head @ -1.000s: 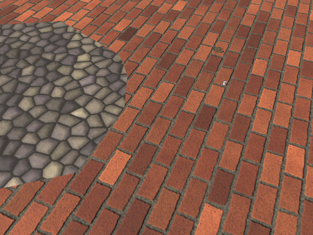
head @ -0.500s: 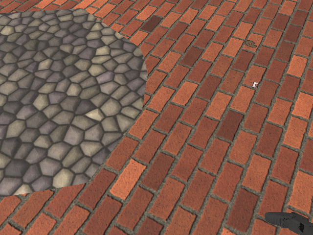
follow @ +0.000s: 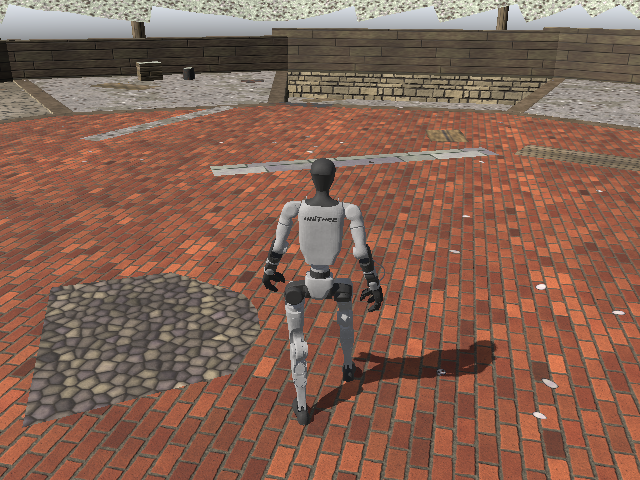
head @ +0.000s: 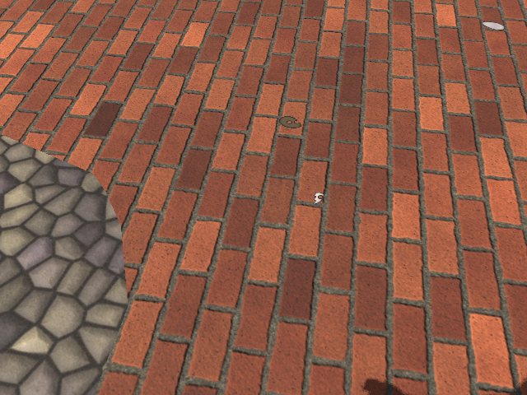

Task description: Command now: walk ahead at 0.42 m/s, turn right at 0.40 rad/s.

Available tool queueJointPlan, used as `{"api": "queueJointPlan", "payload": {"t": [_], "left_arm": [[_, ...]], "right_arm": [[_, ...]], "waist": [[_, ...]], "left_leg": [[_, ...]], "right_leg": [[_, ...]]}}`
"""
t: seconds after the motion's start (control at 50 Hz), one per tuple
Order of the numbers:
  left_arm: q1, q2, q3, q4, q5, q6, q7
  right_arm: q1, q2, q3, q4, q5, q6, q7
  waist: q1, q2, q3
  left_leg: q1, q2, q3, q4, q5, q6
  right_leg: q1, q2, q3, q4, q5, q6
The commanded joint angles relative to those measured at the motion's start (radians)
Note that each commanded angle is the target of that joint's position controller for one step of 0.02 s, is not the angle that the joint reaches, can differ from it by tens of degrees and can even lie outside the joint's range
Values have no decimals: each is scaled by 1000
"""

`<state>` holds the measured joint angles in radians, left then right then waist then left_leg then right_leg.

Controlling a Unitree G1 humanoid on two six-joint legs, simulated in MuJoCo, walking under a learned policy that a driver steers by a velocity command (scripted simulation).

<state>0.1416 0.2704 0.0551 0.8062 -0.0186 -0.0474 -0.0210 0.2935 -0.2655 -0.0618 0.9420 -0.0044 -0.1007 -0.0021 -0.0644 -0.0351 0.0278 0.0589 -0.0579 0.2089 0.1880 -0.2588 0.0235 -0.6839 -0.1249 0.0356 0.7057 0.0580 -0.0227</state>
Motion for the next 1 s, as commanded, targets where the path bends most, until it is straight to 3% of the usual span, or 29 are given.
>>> {"api": "queueJointPlan", "payload": {"t": [0.02,0.06,0.08,0.1,0.12,0.14,0.16,0.18,0.2,0.22,0.24,0.26,0.32,0.36,0.4,0.46,0.48,0.5,0.52,0.54,0.56,0.58,0.64,0.74,1.0], "left_arm": [[-130,29,-5,-122,9,-15,-24],[-95,57,8,-139,16,-18,-36],[-18,89,23,-127,17,-21,-39],[117,131,47,-91,16,-24,-35],[214,202,72,-70,21,-20,-17],[233,291,78,-71,40,-6,4],[276,221,53,-81,41,-8,-1],[238,180,44,-86,37,-4,-3],[151,154,37,-87,18,-7,-1],[80,118,25,-90,12,-8,2],[45,96,16,-89,28,-11,5],[13,104,18,-87,41,-13,4],[-31,109,23,-74,47,-17,6],[-28,118,24,-59,41,-9,15],[-33,117,20,-42,39,1,20],[-55,89,6,-20,31,13,21],[-33,66,-3,-5,30,14,20],[5,44,-12,13,39,13,19],[60,53,-6,23,48,11,19],[81,27,-11,26,44,17,26],[40,58,-6,30,43,24,33],[23,74,0,32,36,31,39],[26,74,1,52,37,39,43],[19,68,3,87,26,33,41],[27,76,4,174,22,48,55]], "right_arm": [[11,-168,-33,-33,14,17,-10],[6,-191,-37,-31,20,40,-16],[-8,-202,-39,-35,22,49,-21],[-31,-200,-36,-42,22,58,-24],[-9,-181,-26,-52,10,53,-25],[105,-63,13,-75,-36,33,-7],[158,-91,21,-26,5,13,12],[46,-164,-4,-41,48,11,18],[-40,-145,2,-75,51,15,10],[-75,-131,2,-71,36,26,-4],[-93,-135,-2,-72,16,44,-17],[-39,-115,0,-63,17,62,-22],[-3,-73,10,-35,8,78,-35],[-23,-79,11,-30,5,87,-36],[-60,-92,6,-31,5,102,-35],[-99,-90,1,-29,-5,107,-32],[-109,-92,2,-29,-16,105,-31],[-113,-118,-1,-35,-25,99,-33],[-131,-186,-11,-43,-17,96,-38],[-161,-164,-10,-23,-5,95,-34],[-179,-113,1,-25,-4,88,-26],[-187,-93,8,-19,-10,82,-25],[-164,-105,9,10,-3,64,-23],[-142,-102,11,48,4,70,-29],[-158,-90,13,105,4,91,-31]], "waist": [[-8,37,90],[30,84,35],[74,108,-23],[150,100,-99],[191,35,-182],[107,-231,-336],[144,-163,-575],[174,-59,-494],[149,-27,-331],[116,42,-224],[89,43,-161],[43,-19,-147],[14,-28,-160],[24,-40,-203],[35,-58,-187],[25,-60,-107],[25,-47,-78],[37,-8,-59],[92,97,-38],[121,200,-43],[95,175,-19],[90,147,-17],[76,103,-36],[58,60,-73],[61,38,-46]], "left_leg": [[-31,318,-57,-7,502,139],[25,326,-48,121,810,114],[37,317,-47,226,924,95],[8,278,-26,395,932,62],[-145,224,-9,614,725,8],[-533,71,-18,1008,-228,-61],[-613,9,-268,1218,-483,-73],[-643,72,-326,1222,-420,-57],[-704,115,-291,1146,-346,-49],[-696,147,-275,1066,-287,-54],[-584,164,-274,1013,-235,-56],[-505,168,-279,952,-216,-66],[-396,144,-240,705,-163,-86],[-340,138,-239,603,-33,-87],[-302,133,-236,539,25,-81],[-230,115,-218,366,102,-48],[-201,120,-225,285,142,-33],[-175,177,-289,230,209,-13],[-201,238,-337,227,256,22],[-330,225,-345,189,30,47],[-398,189,-331,159,-73,27],[-402,172,-308,159,-68,2],[-326,149,-280,204,95,-17],[-249,135,-260,249,251,-3],[-231,110,-239,238,258,-3]], "right_leg": [[1,28,-51,-93,-33,-20],[88,89,-93,-118,-123,-46],[189,125,-108,-131,-144,-64],[363,165,-116,-203,-60,-90],[607,102,-29,-216,258,-125],[1014,-188,332,-85,786,-301],[1130,-328,595,-173,771,-443],[1036,-258,450,-208,700,-385],[898,-208,335,-237,577,-326],[742,-172,281,-295,456,-291],[567,-146,235,-351,449,-276],[481,-142,203,-371,452,-287],[402,-84,92,-383,486,-256],[412,-84,79,-396,394,-239],[384,-75,85,-425,139,-218],[315,-33,95,-433,-297,-160],[299,-4,95,-421,-396,-120],[284,30,87,-389,-458,-74],[281,98,37,-328,-484,-35],[393,132,-20,-319,-408,-9],[461,126,-22,-297,-346,1],[471,119,-14,-291,-315,-7],[474,102,3,-294,-221,-20],[498,97,-1,-279,-92,-14],[527,90,-6,-282,-63,-6]]}}
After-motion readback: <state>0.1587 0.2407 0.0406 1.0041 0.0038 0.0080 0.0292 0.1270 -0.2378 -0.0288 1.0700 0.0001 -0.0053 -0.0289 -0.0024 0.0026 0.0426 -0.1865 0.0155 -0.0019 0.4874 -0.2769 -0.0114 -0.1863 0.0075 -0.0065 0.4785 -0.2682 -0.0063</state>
